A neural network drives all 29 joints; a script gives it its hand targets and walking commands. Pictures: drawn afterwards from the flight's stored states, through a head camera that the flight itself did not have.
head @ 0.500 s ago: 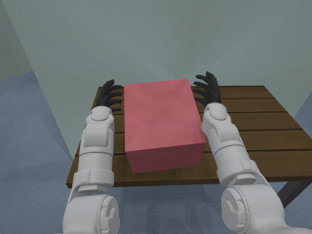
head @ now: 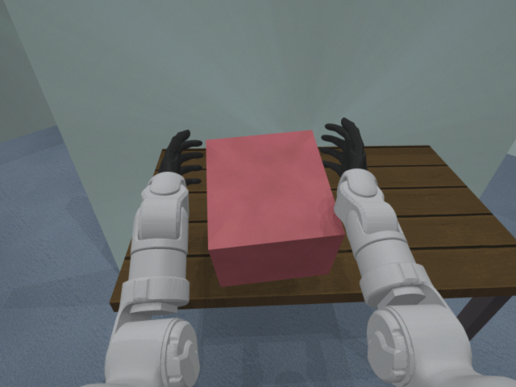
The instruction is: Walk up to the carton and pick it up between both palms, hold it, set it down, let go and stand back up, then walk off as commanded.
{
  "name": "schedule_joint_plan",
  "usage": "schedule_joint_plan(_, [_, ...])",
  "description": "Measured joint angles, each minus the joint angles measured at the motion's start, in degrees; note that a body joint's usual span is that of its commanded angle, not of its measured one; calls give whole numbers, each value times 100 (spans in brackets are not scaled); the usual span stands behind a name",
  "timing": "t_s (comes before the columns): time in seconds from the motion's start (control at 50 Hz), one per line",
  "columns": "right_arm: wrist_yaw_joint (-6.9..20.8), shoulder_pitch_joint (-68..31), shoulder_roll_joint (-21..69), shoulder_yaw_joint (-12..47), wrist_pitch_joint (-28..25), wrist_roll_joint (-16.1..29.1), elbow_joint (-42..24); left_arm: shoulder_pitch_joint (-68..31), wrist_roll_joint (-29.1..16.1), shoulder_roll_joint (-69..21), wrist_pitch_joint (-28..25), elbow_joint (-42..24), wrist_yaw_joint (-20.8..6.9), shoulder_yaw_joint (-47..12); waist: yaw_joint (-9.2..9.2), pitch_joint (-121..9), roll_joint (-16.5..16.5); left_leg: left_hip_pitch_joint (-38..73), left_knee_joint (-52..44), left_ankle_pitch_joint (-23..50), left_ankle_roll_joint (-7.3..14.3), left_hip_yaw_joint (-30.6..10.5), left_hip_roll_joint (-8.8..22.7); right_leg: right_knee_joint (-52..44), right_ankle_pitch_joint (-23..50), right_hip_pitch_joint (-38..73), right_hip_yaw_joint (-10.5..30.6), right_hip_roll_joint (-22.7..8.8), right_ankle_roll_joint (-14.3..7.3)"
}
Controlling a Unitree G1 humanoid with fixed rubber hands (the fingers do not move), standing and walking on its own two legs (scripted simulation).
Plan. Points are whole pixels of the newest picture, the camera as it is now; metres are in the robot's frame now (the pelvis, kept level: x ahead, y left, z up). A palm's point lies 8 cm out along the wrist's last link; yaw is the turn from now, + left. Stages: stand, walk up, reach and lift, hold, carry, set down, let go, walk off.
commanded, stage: hold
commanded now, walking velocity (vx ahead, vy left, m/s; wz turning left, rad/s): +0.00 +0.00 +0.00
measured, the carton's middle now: (267, 207) +0.39 +0.02 +0.12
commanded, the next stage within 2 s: none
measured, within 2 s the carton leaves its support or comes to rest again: neither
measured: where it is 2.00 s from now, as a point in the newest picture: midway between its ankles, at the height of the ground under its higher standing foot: outside the picture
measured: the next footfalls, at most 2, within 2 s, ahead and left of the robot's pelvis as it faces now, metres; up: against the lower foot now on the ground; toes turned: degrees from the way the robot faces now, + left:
none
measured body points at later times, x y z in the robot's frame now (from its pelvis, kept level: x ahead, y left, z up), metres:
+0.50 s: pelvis +0.00 +0.00 +0.00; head -0.06 +0.02 +0.45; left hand +0.37 +0.17 +0.20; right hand +0.39 -0.11 +0.22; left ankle +0.03 +0.13 -0.75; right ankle +0.04 -0.12 -0.75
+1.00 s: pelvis +0.00 +0.00 +0.00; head -0.06 +0.02 +0.45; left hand +0.37 +0.17 +0.20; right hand +0.39 -0.11 +0.22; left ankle +0.03 +0.13 -0.75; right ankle +0.04 -0.12 -0.75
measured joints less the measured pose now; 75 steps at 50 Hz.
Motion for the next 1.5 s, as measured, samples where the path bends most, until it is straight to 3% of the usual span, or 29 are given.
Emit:
schedule_joint_plan(0.38, [-9,-9,39,102,216,111,-480,20,93,-9,288,-508,-83,-1,-104,64,-14,75,-8,4,0,0,-1,0,1,71,0,-1,0])
schedule_joint_plan(1.5, [-20,-9,6,245,338,234,-597,193,168,-37,549,-819,-240,-1,-195,116,-33,120,-21,-5,1,-1,-5,0,-17,113,-1,-4,1])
